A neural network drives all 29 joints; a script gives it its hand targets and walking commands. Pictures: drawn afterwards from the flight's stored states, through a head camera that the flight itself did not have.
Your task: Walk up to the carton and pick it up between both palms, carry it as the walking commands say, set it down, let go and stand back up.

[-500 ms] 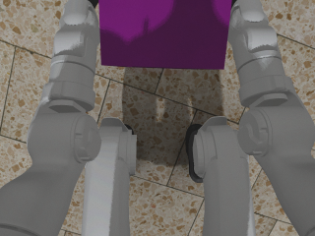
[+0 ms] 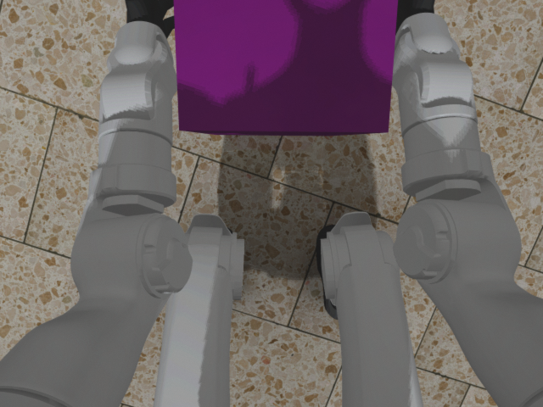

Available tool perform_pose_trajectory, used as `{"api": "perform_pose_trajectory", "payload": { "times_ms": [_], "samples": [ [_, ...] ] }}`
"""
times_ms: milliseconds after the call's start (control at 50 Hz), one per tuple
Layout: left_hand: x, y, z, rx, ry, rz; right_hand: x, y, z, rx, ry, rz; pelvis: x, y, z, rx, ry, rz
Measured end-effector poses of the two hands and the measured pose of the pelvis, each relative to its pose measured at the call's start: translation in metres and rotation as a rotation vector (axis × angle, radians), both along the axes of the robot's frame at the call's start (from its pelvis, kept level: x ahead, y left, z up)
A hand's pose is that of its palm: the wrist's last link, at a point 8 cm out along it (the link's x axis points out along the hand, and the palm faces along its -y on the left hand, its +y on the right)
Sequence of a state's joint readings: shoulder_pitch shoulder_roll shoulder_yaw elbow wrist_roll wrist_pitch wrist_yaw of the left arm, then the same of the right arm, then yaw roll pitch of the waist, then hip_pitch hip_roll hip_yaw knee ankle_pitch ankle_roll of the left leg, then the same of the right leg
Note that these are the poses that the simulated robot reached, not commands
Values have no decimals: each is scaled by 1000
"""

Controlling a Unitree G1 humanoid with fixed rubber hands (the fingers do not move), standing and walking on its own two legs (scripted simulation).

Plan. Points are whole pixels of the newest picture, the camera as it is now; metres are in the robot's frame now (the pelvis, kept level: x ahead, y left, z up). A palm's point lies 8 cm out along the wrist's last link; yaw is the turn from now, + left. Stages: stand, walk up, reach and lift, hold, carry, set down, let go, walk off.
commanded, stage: reach and lift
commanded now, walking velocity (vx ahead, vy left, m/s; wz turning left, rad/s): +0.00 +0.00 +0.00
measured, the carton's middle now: (278, 54) +0.52 +0.00 -0.18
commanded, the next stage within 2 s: none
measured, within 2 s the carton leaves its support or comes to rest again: neither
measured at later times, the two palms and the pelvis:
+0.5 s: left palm (118, 12) +0.52 +0.15 -0.04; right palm (446, 4) +0.52 -0.15 -0.04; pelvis +0.00 +0.00 +0.05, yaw +0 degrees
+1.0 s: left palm out of the picture +0.50 +0.15 +0.04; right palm out of the picture +0.50 -0.15 +0.04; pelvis +0.01 +0.00 +0.10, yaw +0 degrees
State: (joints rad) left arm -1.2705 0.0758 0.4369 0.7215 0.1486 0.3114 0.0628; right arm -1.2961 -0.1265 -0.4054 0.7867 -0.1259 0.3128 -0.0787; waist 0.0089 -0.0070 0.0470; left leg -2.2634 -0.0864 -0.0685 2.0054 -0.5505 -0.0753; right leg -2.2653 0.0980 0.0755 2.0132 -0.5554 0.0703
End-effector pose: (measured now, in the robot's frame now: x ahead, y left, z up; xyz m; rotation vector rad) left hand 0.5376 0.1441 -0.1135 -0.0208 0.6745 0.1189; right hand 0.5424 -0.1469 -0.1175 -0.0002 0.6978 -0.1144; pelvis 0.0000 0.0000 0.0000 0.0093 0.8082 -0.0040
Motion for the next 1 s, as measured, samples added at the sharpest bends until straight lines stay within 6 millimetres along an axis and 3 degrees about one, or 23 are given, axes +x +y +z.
{"api": "perform_pose_trajectory", "payload": {
  "times_ms": [160,1000],
  "samples": [
    [-4,1,18,-2,-11,4,-4,0,18,5,-11,-5,2,0,14,1,9,-1],
    [-38,1,153,-24,1,21,-38,-1,154,15,0,-10,7,-1,103,0,-49,1]
  ]
}}
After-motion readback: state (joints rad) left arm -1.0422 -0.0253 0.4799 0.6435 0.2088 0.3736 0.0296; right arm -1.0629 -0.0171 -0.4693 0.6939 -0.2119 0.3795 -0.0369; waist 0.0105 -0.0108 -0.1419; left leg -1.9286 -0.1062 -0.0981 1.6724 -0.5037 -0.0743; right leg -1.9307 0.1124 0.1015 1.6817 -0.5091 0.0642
